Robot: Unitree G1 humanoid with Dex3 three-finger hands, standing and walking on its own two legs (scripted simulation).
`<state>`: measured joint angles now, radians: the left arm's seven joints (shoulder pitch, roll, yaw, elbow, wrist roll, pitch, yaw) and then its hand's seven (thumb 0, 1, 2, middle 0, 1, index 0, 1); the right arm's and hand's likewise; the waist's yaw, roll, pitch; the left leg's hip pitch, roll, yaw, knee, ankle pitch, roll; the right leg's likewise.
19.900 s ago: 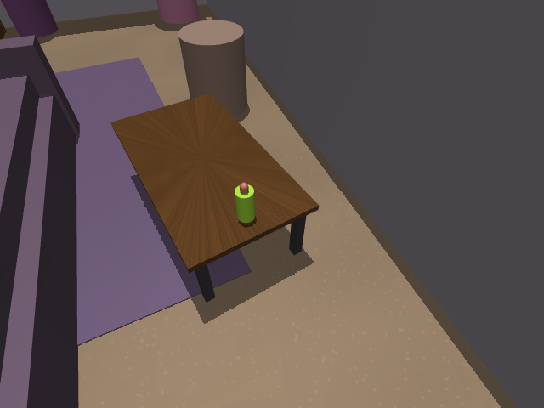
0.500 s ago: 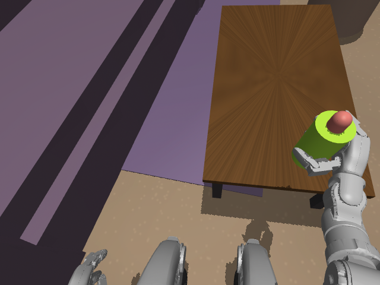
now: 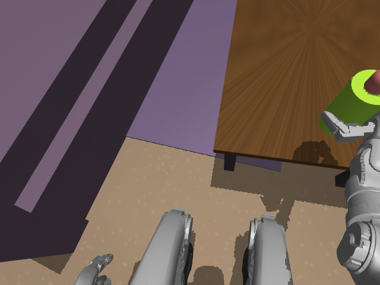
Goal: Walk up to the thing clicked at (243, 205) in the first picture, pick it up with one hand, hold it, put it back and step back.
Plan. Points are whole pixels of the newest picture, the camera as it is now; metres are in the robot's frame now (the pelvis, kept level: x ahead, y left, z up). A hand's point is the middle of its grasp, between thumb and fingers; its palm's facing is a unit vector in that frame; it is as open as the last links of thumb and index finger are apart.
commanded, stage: crouch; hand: right
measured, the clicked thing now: (357, 102) +0.48 -0.25 +0.02
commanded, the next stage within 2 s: lower in 0.26 s
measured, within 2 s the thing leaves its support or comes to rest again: rests again in 1.40 s
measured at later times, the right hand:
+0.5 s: hand (338, 115) +0.50 -0.25 -0.06, palm faces +0.29 +0.96 +0.00, open 9.9 cm
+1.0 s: hand (325, 127) +0.51 -0.25 -0.13, palm faces +0.28 +0.96 -0.02, open 9.9 cm
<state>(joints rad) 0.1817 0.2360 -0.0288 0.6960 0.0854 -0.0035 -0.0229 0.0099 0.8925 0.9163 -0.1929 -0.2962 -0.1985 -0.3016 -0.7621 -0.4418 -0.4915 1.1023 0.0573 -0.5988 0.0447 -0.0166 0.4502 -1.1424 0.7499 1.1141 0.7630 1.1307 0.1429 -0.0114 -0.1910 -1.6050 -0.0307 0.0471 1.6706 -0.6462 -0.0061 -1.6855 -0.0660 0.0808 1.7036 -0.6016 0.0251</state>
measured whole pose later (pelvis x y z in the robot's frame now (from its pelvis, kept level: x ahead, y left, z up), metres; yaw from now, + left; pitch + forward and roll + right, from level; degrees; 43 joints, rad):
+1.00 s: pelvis -0.02 +0.00 -0.12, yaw +2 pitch +36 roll +5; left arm 0.16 0.27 -0.04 0.68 0.09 0.04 -0.04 0.01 0.90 0.91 -0.20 -0.30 -0.20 -0.30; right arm -0.89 -0.54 -0.56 1.10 0.03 -0.52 0.10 -0.02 0.45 -1.15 0.74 1.13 0.75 1.15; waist 0.16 0.00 -0.15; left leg -2.00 -0.04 0.05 2.08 -0.72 -0.02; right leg -2.08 -0.06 0.11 2.10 -0.66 0.02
